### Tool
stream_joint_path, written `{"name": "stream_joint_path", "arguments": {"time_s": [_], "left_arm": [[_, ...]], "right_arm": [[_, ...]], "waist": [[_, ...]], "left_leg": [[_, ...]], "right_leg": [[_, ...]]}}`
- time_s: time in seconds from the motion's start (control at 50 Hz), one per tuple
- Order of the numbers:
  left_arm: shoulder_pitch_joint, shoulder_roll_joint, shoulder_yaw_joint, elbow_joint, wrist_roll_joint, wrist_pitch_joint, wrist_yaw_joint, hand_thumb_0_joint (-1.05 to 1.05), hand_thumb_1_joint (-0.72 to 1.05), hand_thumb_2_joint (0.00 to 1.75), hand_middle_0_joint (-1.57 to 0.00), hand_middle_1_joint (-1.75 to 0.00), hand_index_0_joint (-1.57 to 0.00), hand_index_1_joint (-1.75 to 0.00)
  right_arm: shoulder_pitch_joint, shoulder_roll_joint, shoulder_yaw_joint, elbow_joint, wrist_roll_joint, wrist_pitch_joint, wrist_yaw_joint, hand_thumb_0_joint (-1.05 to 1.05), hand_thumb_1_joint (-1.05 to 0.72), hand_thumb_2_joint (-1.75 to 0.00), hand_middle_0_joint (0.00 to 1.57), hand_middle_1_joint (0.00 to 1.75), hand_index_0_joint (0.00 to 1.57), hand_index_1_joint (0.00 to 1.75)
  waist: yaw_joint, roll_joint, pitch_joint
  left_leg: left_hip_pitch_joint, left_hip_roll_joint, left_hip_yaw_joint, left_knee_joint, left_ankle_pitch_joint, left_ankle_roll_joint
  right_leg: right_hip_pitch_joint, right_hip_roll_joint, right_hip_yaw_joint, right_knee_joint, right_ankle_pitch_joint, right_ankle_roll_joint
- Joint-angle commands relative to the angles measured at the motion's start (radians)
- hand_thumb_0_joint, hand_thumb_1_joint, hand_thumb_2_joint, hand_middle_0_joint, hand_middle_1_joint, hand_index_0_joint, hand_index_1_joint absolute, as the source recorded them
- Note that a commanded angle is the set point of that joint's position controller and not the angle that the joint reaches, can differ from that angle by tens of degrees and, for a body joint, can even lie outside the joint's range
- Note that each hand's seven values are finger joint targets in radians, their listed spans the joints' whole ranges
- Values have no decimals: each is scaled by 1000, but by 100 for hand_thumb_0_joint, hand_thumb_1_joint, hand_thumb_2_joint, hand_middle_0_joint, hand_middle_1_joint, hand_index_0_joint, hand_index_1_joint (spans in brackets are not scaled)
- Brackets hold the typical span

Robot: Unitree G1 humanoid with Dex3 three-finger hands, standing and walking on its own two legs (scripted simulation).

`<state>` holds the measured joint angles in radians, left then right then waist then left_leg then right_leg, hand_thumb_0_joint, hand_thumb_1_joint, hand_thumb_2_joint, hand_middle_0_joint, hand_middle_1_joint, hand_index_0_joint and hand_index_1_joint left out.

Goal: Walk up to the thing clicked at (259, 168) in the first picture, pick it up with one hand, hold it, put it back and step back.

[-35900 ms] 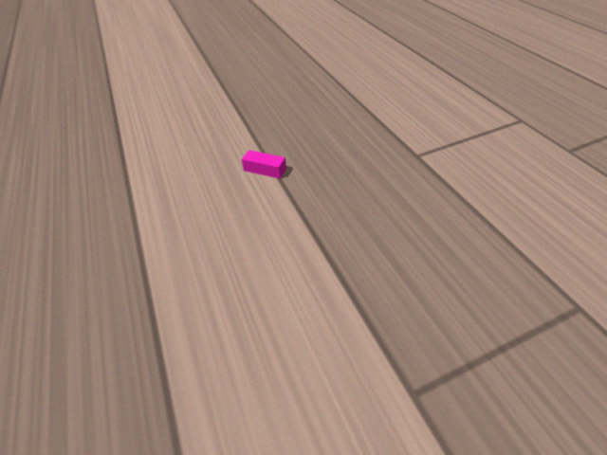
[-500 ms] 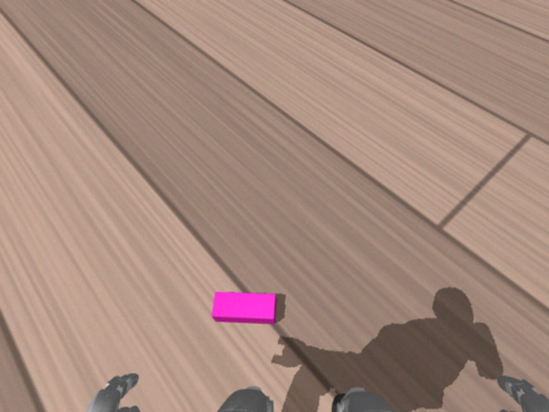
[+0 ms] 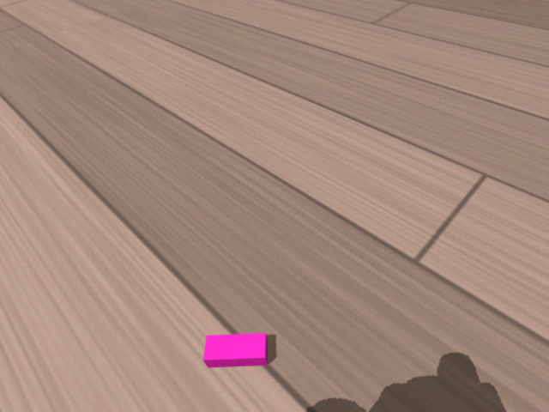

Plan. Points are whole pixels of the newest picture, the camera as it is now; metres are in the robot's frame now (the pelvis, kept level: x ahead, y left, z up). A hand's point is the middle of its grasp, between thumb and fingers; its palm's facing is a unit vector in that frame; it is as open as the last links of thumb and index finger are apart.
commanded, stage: walk up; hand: left
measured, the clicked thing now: (236, 350) +0.49 +0.23 -0.72
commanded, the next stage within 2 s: stand in 1.54 s
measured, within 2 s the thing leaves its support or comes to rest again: neither
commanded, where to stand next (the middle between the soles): +0.10 -0.02 m, yaw +1 degrees
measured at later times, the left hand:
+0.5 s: hand out of the picture +0.09 +0.30 -0.18, palm faces -0.05 -0.94 -0.33, open 7.4 cm
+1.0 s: hand out of the picture -0.04 +0.29 -0.12, palm faces +0.06 -0.91 -0.42, open 7.4 cm
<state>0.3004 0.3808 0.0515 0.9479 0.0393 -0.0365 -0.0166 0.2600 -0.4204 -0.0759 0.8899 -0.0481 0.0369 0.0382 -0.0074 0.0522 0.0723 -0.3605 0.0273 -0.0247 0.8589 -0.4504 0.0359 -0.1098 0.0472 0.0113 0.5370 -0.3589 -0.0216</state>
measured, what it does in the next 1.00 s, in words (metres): steps on the spot: left foot, then right foot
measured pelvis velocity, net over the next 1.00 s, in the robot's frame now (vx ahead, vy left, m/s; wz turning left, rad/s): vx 0.00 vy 0.01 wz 0.04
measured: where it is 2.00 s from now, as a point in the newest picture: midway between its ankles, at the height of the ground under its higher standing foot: outside the picture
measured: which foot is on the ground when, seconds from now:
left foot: up 0.00-0.24, down 0.26-0.64, up 0.66-1.00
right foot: down 0.00-0.28, up 0.30-0.60, down 0.62-1.00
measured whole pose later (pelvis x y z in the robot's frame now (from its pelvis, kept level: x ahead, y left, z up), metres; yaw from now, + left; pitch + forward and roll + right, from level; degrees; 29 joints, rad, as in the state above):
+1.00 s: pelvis +0.00 +0.01 +0.00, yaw +2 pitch -2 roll +0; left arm 0.44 0.39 0.08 0.88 0.02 -0.05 -0.03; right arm 0.27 -0.41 -0.06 0.90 -0.02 0.01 0.06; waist 0.06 0.04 0.11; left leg -0.38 -0.01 -0.03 0.73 -0.40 0.01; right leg -0.09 -0.04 -0.06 0.51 -0.39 0.01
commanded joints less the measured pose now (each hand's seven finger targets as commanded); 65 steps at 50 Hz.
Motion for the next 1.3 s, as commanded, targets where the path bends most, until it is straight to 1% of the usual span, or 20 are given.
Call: {"name": "stream_joint_path", "arguments": {"time_s": [0.0, 0.18, 0.22, 0.24, 0.26, 0.3, 0.38, 0.54, 0.6, 0.62, 0.64, 0.68, 0.72, 0.8, 0.96, 1.04, 1.08, 1.1, 1.2, 1.28], "left_arm": [[-41, 308, 87, -106, -12, -54, 20, 0, 90, 90, -20, -30, -20, -30], [-112, 235, 50, -162, -29, 15, 22, 0, 90, 90, -20, -30, -20, -30], [-103, 206, 44, -184, -37, 51, 25, 0, 90, 90, -20, -30, -20, -30], [-49, 175, 38, -182, -44, 63, 28, 0, 90, 90, -20, -30, -20, -30], [17, 139, 32, -183, -50, 70, 32, 0, 90, 90, -20, -30, -20, -30], [72, 211, 45, -122, -47, 108, 48, 0, 90, 90, -20, -30, -20, -30], [70, 248, 79, -117, -37, 123, 19, 0, 90, 90, -20, -30, -20, -30], [161, 209, 99, -64, -30, 100, -19, 0, 90, 90, -20, -30, -20, -30], [230, 219, 117, -24, -1, 84, -12, 0, 90, 90, -20, -30, -20, -30], [129, 292, 131, -74, 30, 78, -6, 0, 90, 90, -20, -30, -20, -30], [0, 382, 135, -150, 32, 76, -2, 0, 90, 90, -20, -30, -20, -30], [-152, 287, 106, -174, 23, 49, 2, 0, 90, 90, -20, -30, -20, -30], [-131, 239, 101, -137, 12, 18, 16, 0, 90, 90, -20, -30, -20, -30], [130, 297, 127, -113, 4, -28, -1, 0, 90, 90, -20, -30, -20, -30], [140, 283, 95, -151, -24, -39, 6, 0, 90, 90, -20, -30, -20, -30], [75, 205, 46, -200, -37, -25, 8, 0, 90, 90, -20, -30, -20, -30], [93, 187, 38, -204, -40, -10, 23, 0, 90, 90, -20, -30, -20, -30], [79, 259, 53, -183, -36, 1, 32, 0, 90, 90, -20, -30, -20, -30], [124, 184, 39, -95, -56, 25, 22, 0, 90, 90, -20, -30, -20, -30], [57, 172, 40, -115, -70, 43, 47, 0, 90, 90, -20, -30, -20, -30]], "right_arm": [[-123, -216, -56, -130, 25, -62, 16, 0, -90, -90, 20, 30, 20, 30], [7, -140, -32, -31, 50, -69, -28, 0, -90, -90, 20, 30, 20, 30], [87, -181, -46, 2, 40, -70, -64, 0, -90, -90, 20, 30, 20, 30], [103, -224, -53, 4, 29, -75, -76, 0, -90, -90, 20, 30, 20, 30], [129, -280, -61, 0, 23, -85, -85, 0, -90, -90, 20, 30, 20, 30], [-3, -316, -66, -51, 43, -87, -92, 0, -90, -90, 20, 30, 20, 30], [-67, -271, -62, -80, 38, -77, -107, 0, -90, -90, 20, 30, 20, 30], [-137, -276, -65, -119, -9, -44, -69, 0, -90, -90, 20, 30, 20, 30], [-127, -197, -45, -123, 5, -18, -70, 0, -90, -90, 20, 30, 20, 30], [-112, -115, -23, -131, 25, -22, -75, 0, -90, -90, 20, 30, 20, 30], [-198, -182, -43, -133, 30, -28, -92, 0, -90, -90, 20, 30, 20, 30], [-136, -208, -54, -74, 48, -44, -78, 0, -90, -90, 20, 30, 20, 30], [4, -151, -35, -35, 52, -50, -58, 0, -90, -90, 20, 30, 20, 30], [-122, -210, -37, -110, 40, -76, -17, 0, -90, -90, 20, 30, 20, 30], [-102, -144, -27, -147, 35, -91, 16, 0, -90, -90, 20, 30, 20, 30], [172, -204, -75, -63, 37, -98, -12, 0, -90, -90, 20, 30, 20, 30], [191, -319, -93, -99, 33, -104, -38, 0, -90, -90, 20, 30, 20, 30], [142, -325, -95, -102, 57, -100, -35, 0, -90, -90, 20, 30, 20, 30], [-55, -176, -13, -117, 58, -116, -53, 0, -90, -90, 20, 30, 20, 30], [-107, -204, -19, -134, 44, -73, -66, 0, -90, -90, 20, 30, 20, 30]], "waist": [[26, -104, 210], [-13, -238, 28], [-47, -155, -13], [-49, -59, -38], [-35, 123, -120], [11, 73, -192], [32, 64, -128], [44, 258, -147], [88, -18, -34], [72, -292, 49], [105, -271, 131], [20, -143, 211], [-30, -139, 74], [127, -221, 72], [82, -250, 6], [-75, -28, -159], [-80, 98, -186], [-63, 38, -114], [43, -4, 46], [29, 161, 21]], "left_leg": [[-379, 33, -134, 123, 59, -19], [206, -42, 71, -263, 421, -56], [267, -75, 111, -336, 510, -43], [308, -6, 56, -362, 634, -21], [349, 216, -235, -414, 813, 57], [198, 433, -591, -500, 542, 256], [49, 258, -265, -512, 214, 137], [-67, 231, -178, -539, -217, 124], [-243, 100, -61, -245, -269, 40], [-393, -72, 35, 53, -186, -22], [-273, -85, -105, 195, -94, -43], [-75, -47, -121, 228, 66, -33], [-172, -88, -105, 229, 113, -38], [-474, -44, -99, 64, 82, -39], [-141, -30, 36, -234, 72, -9], [494, -43, 13, -407, 306, 48], [469, 361, -608, -522, 207, 223], [321, 395, -624, -548, 172, 287], [5, 196, -135, -485, 647, 138], [14, 227, -84, -415, 1058, 213]], "right_leg": [[-4, -359, 447, -387, -323, -205], [-245, -173, 9, -33, 490, -104], [-229, -101, 30, 167, 377, -63], [-260, -67, 33, 273, 270, -41], [-303, 15, 46, 476, -105, -12], [-243, -24, 173, 679, -264, -10], [-274, -24, 186, 750, -131, -11], [-99, -29, -39, 235, -292, 7], [-42, -56, 58, -120, -182, -35], [-173, -274, 464, -287, -479, -118], [-492, -429, 654, -404, -664, -218], [-628, -351, 454, -347, -436, -198], [-260, -221, 244, -250, -109, -127], [199, -317, 412, -289, -344, -179], [149, -322, 143, -133, 490, -167], [-257, -168, -68, 323, 418, -57], [-487, -34, 14, 555, -216, -20], [-433, -77, 80, 628, -242, -28], [-271, -109, 98, 498, -47, -7], [-271, -51, 49, 511, -60, 27]]}}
